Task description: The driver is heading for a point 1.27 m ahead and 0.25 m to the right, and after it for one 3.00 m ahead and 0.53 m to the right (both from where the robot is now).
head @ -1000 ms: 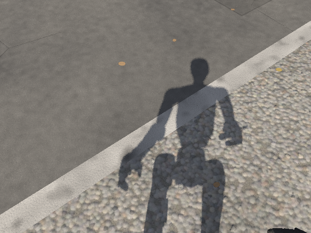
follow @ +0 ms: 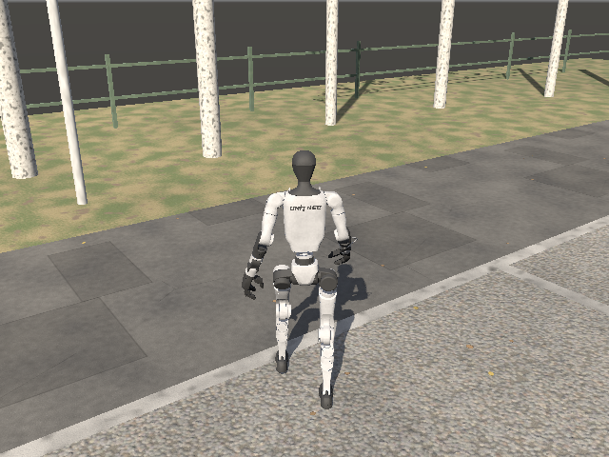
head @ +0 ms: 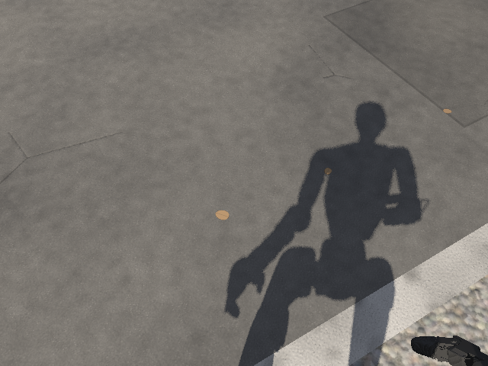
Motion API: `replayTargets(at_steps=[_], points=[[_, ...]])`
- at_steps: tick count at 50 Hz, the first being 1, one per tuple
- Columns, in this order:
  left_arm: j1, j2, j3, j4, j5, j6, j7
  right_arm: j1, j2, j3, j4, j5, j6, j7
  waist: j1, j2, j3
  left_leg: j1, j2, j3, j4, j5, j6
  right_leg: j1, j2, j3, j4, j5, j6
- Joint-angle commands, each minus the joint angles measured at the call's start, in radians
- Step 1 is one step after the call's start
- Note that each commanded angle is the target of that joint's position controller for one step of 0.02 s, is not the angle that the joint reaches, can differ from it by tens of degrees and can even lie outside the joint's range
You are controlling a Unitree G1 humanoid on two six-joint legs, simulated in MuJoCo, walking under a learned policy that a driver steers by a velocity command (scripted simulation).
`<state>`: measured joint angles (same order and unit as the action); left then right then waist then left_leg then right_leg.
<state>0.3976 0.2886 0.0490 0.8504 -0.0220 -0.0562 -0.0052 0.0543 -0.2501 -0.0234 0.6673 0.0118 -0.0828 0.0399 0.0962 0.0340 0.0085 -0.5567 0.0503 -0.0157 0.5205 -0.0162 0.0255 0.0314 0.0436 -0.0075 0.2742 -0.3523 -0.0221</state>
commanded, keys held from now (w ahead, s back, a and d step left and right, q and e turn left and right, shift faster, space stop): w+e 0.60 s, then w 0.14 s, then w+q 0.26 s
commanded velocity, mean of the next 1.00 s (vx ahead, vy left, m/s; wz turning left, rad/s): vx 0.50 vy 0.00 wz -0.30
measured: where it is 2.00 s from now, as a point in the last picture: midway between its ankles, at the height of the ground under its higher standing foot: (342, 177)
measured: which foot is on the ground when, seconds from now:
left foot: up 0.00-0.02, down 0.04-0.56, up 0.58-1.00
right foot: down 0.00-0.06, up 0.08-0.56, down 0.58-1.00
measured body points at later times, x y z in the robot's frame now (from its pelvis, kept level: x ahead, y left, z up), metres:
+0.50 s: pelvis +0.26 +0.00 +0.00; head +0.28 -0.02 +0.45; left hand +0.50 +0.18 -0.09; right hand +0.22 -0.29 -0.13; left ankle +0.15 +0.13 -0.73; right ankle +0.38 -0.17 -0.70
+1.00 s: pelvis +0.52 -0.12 +0.01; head +0.54 -0.13 +0.46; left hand +0.67 +0.13 -0.11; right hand +0.60 -0.41 -0.10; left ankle +0.76 -0.04 -0.69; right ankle +0.39 -0.16 -0.73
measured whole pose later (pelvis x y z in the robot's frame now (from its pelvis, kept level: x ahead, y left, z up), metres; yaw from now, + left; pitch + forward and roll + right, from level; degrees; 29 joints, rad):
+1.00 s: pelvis +0.52 -0.12 +0.01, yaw -19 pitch +1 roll -2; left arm 0.30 0.26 0.06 0.79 0.00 -0.08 0.00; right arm 0.12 -0.27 -0.04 0.79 0.02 -0.07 0.04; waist 0.05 0.05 0.02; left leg -0.67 0.09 -0.02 0.61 0.12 0.01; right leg 0.05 0.09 -0.04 0.19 -0.27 -0.07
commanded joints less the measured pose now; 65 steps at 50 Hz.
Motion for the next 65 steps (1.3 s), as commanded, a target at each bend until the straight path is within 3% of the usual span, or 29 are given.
replayTargets(at_steps=[1,2,3,4,5,7,9,16,24,26,28,29,30,31,32,35,40,45,50,53,55,56,57,58,59,60,61,62,65], points=[[-0.026,0.176,0.041,-0.039,-0.001,0.006,0.011,0.119,-0.155,-0.063,-0.036,-0.005,-0.026,-0.005,-0.145,-0.102,-0.068,0.260,-0.044,0.031,-0.068,-0.041,0.052,-0.044,-0.233,0.131,0.190,0.706,-0.120],[-0.037,0.129,0.021,-0.060,0.014,0.002,0.011,0.294,-0.217,-0.085,-0.002,-0.019,-0.026,-0.017,-0.219,-0.058,-0.212,0.561,0.068,-0.066,-0.013,0.005,0.105,-0.205,-0.178,0.095,0.432,0.579,-0.084],[0.082,0.018,-0.013,-0.084,0.016,-0.017,0.007,0.394,-0.314,-0.110,0.012,-0.034,-0.016,-0.025,-0.198,0.179,-0.373,0.963,0.335,-0.477,-0.044,-0.121,0.246,-0.610,-0.021,0.018,0.824,0.115,-0.006],[0.073,0.068,-0.003,-0.065,0.000,-0.033,0.002,0.421,-0.233,-0.090,0.016,-0.024,-0.009,-0.026,-0.222,0.211,-0.427,0.965,0.378,-0.684,-0.164,-0.245,0.274,-0.732,-0.009,0.145,0.974,-0.225,-0.001],[-0.010,0.146,0.022,-0.084,-0.025,-0.035,0.000,0.359,-0.183,-0.073,0.017,-0.017,-0.007,-0.029,-0.218,0.134,-0.256,0.837,0.345,-0.539,-0.190,-0.299,0.225,-0.807,-0.060,0.153,1.033,-0.166,-0.004],[-0.100,0.129,0.027,-0.106,-0.011,-0.025,0.005,0.229,-0.124,-0.054,0.017,-0.015,-0.009,-0.027,-0.160,0.062,-0.082,0.567,0.266,-0.320,-0.263,-0.227,0.179,-0.769,-0.137,0.110,0.955,-0.017,0.001],[-0.058,0.094,0.031,-0.091,-0.009,0.004,0.008,0.164,-0.096,-0.050,0.025,-0.024,-0.025,-0.022,-0.102,0.094,-0.031,0.415,0.218,-0.187,-0.340,-0.148,0.160,-0.661,-0.171,0.113,0.905,0.062,0.011],[-0.162,0.040,0.029,-0.135,0.001,0.026,-0.001,0.169,-0.144,-0.073,0.089,-0.029,-0.035,-0.041,-0.099,0.029,0.029,0.424,0.196,0.076,-0.396,0.070,0.154,-0.721,-0.173,0.107,0.654,0.338,0.031],[-0.373,0.034,0.021,-0.241,0.002,0.024,-0.048,0.250,-0.210,-0.098,0.148,0.006,0.012,-0.053,-0.163,0.012,0.091,0.634,0.257,0.186,-0.322,0.184,0.117,-0.728,-0.139,-0.018,0.381,0.282,-0.035],[-0.330,0.064,0.037,-0.250,0.004,0.029,-0.052,0.229,-0.239,-0.107,0.146,0.015,0.025,-0.057,-0.120,0.045,0.039,0.663,0.254,0.218,-0.194,0.502,0.093,-0.617,-0.080,-0.077,0.373,0.177,-0.073],[-0.089,0.140,0.085,-0.194,0.000,0.034,-0.042,0.198,-0.242,-0.105,0.139,0.023,0.038,-0.062,0.020,0.033,-0.095,0.580,0.199,0.265,0.148,0.661,0.048,-0.275,0.016,-0.118,0.295,0.199,-0.134],[0.073,0.232,0.121,-0.155,-0.003,0.043,-0.020,0.215,-0.198,-0.086,0.122,-0.001,0.032,-0.064,0.079,-0.080,-0.187,0.329,0.151,0.267,0.461,0.353,-0.003,0.035,-0.082,0.077,0.264,0.215,-0.193],[0.027,0.336,0.130,-0.167,-0.012,0.032,-0.016,0.303,-0.050,-0.039,0.063,-0.037,0.003,-0.049,-0.055,-0.329,-0.268,-0.116,-0.062,0.151,0.794,-0.557,-0.063,0.331,-0.323,0.652,0.153,0.038,-0.383],[0.051,0.237,0.100,-0.194,-0.002,0.014,-0.022,0.204,-0.129,-0.047,0.064,0.005,-0.036,-0.035,0.024,-0.192,-0.363,-0.219,-0.058,-0.063,0.883,-0.576,-0.042,0.364,-0.382,0.817,0.015,-0.056,-0.393],[0.019,0.177,0.081,-0.179,0.008,0.001,-0.025,0.129,-0.173,-0.059,0.047,0.042,-0.053,-0.027,0.028,-0.142,-0.224,-0.282,-0.009,-0.058,0.860,-0.474,-0.015,0.269,-0.362,0.664,0.004,0.037,-0.339],[-0.154,0.085,0.047,-0.207,0.024,-0.009,-0.018,0.145,-0.166,-0.064,0.077,-0.003,-0.046,-0.037,-0.087,-0.079,-0.082,-0.100,0.096,-0.056,0.659,-0.294,-0.011,-0.092,-0.260,0.373,-0.015,0.347,-0.262],[-0.131,0.119,0.050,-0.173,0.024,-0.029,-0.001,0.126,-0.114,-0.052,0.085,-0.010,0.001,-0.037,-0.098,-0.072,-0.022,-0.110,0.104,-0.024,0.468,-0.121,-0.062,-0.184,-0.229,0.194,-0.101,0.526,-0.250],[-0.094,0.126,0.045,-0.127,0.028,-0.035,0.007,0.002,-0.085,-0.036,0.062,0.006,-0.004,-0.018,-0.038,-0.088,0.030,-0.084,0.066,0.004,0.176,0.171,-0.041,-0.161,-0.198,0.053,-0.146,0.422,-0.178],[-0.052,0.134,0.051,-0.070,0.023,-0.023,0.009,-0.081,-0.088,-0.032,0.017,0.014,-0.008,0.010,-0.005,-0.073,0.078,-0.163,0.026,-0.004,0.054,0.118,0.005,0.032,-0.272,0.006,-0.110,0.477,-0.161],[-0.080,0.156,0.059,-0.067,0.018,-0.004,0.022,-0.047,-0.105,-0.039,0.002,0.007,-0.009,0.029,-0.044,-0.102,0.038,-0.103,-0.024,0.048,0.037,-0.028,0.051,0.114,-0.292,-0.032,0.013,0.813,-0.127],[-0.108,0.179,0.063,-0.077,0.019,0.013,0.036,0.108,-0.163,-0.070,0.029,0.002,0.000,0.025,-0.132,-0.130,-0.075,0.114,-0.101,0.110,0.042,-0.104,0.093,0.109,-0.265,-0.073,0.252,1.134,-0.092],[-0.118,0.173,0.057,-0.086,0.019,0.017,0.044,0.255,-0.213,-0.096,0.059,0.003,0.004,0.014,-0.210,-0.096,-0.154,0.356,-0.103,0.069,0.003,-0.043,0.132,-0.018,-0.227,-0.106,0.475,1.068,-0.055],[-0.042,0.100,0.031,-0.125,0.038,0.000,0.040,0.384,-0.317,-0.125,0.066,-0.004,0.009,-0.003,-0.209,0.092,-0.295,0.751,0.138,-0.330,0.010,-0.050,0.278,-0.389,-0.118,-0.118,0.863,0.629,0.008],[-0.022,0.040,0.004,-0.128,0.045,-0.033,0.020,0.372,-0.286,-0.111,0.061,0.015,0.005,0.000,-0.173,0.210,-0.399,0.960,0.285,-0.795,-0.159,-0.174,0.413,-0.684,0.064,0.039,1.112,-0.196,0.045],[-0.099,0.119,0.021,-0.145,0.007,-0.067,-0.001,0.360,-0.228,-0.094,0.059,0.011,0.007,-0.003,-0.215,0.126,-0.337,0.933,0.259,-0.722,-0.201,-0.288,0.357,-0.796,-0.012,0.151,1.157,-0.166,0.017],[-0.177,0.127,0.018,-0.172,-0.015,-0.084,-0.009,0.314,-0.196,-0.086,0.045,0.007,0.008,-0.008,-0.207,0.055,-0.214,0.800,0.224,-0.585,-0.213,-0.282,0.314,-0.819,-0.060,0.132,1.103,-0.089,-0.001],[-0.213,0.120,0.018,-0.181,0.001,-0.091,-0.005,0.252,-0.180,-0.080,0.034,0.004,0.009,-0.009,-0.164,-0.036,-0.108,0.629,0.186,-0.488,-0.236,-0.192,0.288,-0.792,-0.098,0.114,0.994,-0.034,-0.001],[-0.218,0.132,0.029,-0.179,0.025,-0.085,0.003,0.207,-0.150,-0.069,0.018,-0.002,0.008,-0.012,-0.130,-0.044,-0.067,0.516,0.152,-0.419,-0.258,-0.096,0.271,-0.727,-0.128,0.108,0.908,0.004,0.006],[-0.166,0.103,0.028,-0.182,0.039,-0.053,0.009,0.175,-0.162,-0.070,-0.006,-0.006,0.010,-0.024,-0.079,0.011,-0.041,0.354,0.109,-0.340,-0.303,0.059,0.285,-0.640,-0.141,0.085,0.789,0.042,0.053]])
Next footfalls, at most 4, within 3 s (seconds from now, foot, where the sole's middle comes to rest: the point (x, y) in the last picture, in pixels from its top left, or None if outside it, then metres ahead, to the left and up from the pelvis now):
0.04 left None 0.19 0.13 -0.77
0.58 right None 0.42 -0.17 -0.77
1.12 left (308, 258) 0.80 -0.08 -0.77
1.60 right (382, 200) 1.04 -0.32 -0.77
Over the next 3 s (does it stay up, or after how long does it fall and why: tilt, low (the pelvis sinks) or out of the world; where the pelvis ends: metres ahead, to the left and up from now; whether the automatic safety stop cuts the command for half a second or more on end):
stays up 1.62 -0.25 0.02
